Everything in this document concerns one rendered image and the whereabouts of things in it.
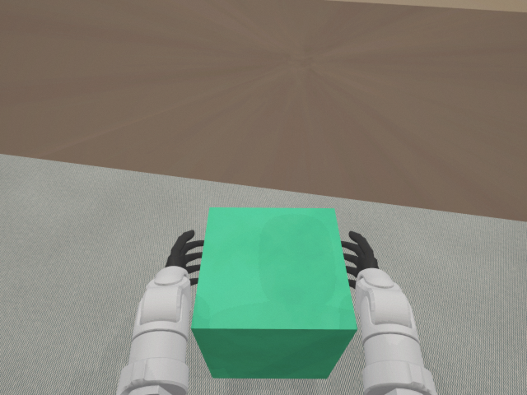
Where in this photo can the robot right hand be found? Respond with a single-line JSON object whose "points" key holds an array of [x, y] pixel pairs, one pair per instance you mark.
{"points": [[364, 259]]}

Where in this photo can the left robot forearm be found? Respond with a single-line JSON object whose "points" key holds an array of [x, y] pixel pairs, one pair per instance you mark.
{"points": [[156, 364]]}

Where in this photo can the right robot forearm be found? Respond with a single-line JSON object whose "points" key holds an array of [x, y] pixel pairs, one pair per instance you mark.
{"points": [[394, 364]]}

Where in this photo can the carton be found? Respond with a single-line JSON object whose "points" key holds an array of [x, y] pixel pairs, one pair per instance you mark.
{"points": [[273, 299]]}

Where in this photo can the robot left hand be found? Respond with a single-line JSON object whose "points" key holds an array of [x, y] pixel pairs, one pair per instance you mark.
{"points": [[178, 258]]}

